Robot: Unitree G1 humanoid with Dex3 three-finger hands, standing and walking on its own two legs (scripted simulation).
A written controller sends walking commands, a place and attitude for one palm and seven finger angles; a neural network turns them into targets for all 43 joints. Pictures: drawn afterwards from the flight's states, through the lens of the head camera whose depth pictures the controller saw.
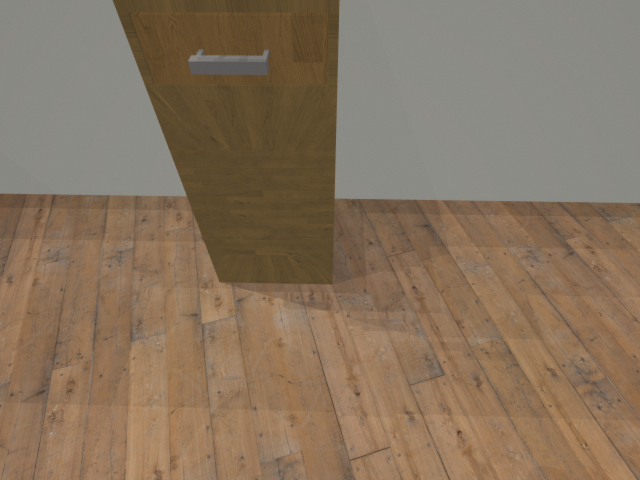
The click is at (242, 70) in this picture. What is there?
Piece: drawer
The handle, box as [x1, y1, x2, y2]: [188, 49, 269, 74]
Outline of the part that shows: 188,60 191,73 267,74 267,59 269,53 268,50 264,50 262,56 205,55 203,49 199,49 195,55 191,55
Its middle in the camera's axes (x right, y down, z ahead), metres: -0.19 -0.37 +0.79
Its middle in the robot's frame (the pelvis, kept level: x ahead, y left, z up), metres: +0.85 +0.23 +0.10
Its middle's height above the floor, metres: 0.89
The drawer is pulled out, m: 0.00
